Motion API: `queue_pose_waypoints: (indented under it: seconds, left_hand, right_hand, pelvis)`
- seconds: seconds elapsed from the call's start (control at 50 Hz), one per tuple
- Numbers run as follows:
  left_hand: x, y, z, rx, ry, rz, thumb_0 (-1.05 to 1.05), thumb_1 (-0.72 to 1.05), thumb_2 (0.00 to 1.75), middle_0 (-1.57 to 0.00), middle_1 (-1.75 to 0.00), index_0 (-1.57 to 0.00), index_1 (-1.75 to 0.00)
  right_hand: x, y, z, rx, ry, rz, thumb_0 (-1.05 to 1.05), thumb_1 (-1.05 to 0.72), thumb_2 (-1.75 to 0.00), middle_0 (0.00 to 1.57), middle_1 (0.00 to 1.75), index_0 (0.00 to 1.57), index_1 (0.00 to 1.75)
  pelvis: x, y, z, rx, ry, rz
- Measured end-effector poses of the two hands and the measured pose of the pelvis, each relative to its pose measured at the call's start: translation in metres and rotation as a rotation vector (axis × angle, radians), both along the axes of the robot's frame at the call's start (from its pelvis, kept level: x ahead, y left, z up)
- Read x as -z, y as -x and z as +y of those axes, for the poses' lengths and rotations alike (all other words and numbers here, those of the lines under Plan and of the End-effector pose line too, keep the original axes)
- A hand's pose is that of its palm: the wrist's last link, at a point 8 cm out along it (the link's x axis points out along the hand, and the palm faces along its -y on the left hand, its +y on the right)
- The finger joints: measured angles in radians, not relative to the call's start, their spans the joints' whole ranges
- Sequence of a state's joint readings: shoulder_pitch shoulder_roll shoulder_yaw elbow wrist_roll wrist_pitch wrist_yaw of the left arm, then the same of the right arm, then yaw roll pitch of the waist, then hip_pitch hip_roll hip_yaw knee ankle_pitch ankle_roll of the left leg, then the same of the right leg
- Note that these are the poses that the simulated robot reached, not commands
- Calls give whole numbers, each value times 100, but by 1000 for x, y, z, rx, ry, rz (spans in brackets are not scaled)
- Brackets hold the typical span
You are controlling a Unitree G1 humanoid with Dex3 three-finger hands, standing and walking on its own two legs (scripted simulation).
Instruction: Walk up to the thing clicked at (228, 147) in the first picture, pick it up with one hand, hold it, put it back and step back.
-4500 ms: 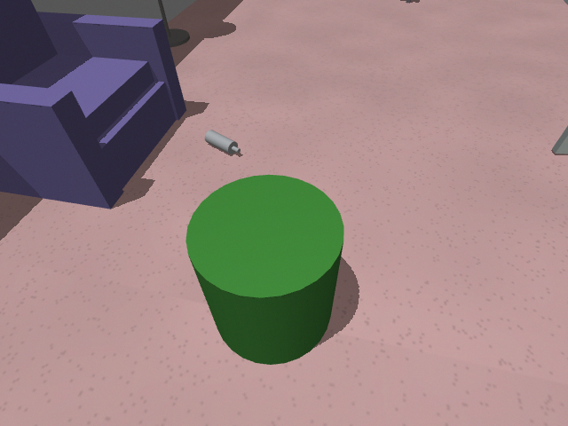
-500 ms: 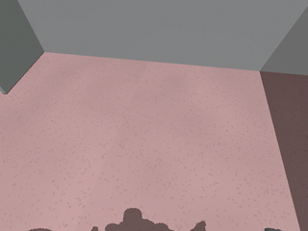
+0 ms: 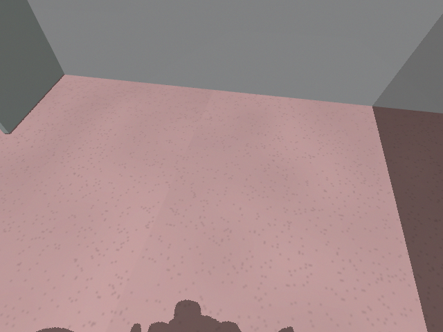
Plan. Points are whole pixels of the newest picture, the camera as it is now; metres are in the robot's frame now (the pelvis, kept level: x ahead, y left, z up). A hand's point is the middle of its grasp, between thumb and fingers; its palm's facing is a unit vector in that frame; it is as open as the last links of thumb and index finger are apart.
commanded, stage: stand
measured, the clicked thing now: out of the picture -0.34 +1.69 -0.74
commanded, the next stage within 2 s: none
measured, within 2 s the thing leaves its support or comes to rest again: neither
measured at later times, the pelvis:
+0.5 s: pelvis -0.01 +0.00 +0.00, yaw +1 degrees
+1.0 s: pelvis +0.00 +0.01 +0.00, yaw +2 degrees
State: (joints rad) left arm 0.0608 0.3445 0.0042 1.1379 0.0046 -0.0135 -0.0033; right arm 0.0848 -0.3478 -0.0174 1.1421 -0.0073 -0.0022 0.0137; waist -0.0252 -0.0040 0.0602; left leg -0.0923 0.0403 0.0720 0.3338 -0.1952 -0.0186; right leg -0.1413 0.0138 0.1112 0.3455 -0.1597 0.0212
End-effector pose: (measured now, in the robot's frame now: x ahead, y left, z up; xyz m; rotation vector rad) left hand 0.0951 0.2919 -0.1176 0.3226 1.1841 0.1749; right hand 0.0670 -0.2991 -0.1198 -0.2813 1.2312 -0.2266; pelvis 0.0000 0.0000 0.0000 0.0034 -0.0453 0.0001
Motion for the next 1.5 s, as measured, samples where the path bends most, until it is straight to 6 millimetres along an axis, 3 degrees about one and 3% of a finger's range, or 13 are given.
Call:
queue_pose_waypoints:
  seconds: [0.5, 0.72, 1.06, 1.5]
  left_hand:
    - [4, 55, 10, -55, -3, 71, 1, 90, 90, -20, -30, -21, -30]
    - [5, 47, 11, -47, 3, 63, 1, 90, 90, -20, -30, -21, -30]
    - [2, 27, 14, -45, -1, 40, 1, 90, 90, -20, -30, -21, -30]
    - [2, 25, 10, -58, -4, 46, 1, 90, 90, -20, -30, -21, -30]
  right_hand:
    - [2, 7, 6, -39, -5, 14, 1, -91, -90, 20, 30, 21, 30]
    - [0, 4, 9, -39, -1, 20, 1, -91, -90, 20, 30, 21, 30]
    - [-1, -17, 12, -56, 2, -3, 1, -91, -90, 20, 30, 21, 30]
    - [-2, -30, 8, -67, 3, -9, 1, -91, -90, 20, 30, 21, 30]
  pelvis:
    - [0, 10, 4, -25, 2, -3]
    - [0, 5, 7, -27, 2, 4]
    - [0, -6, 8, -33, 1, 8]
    - [-1, -13, 4, -40, 3, 8]
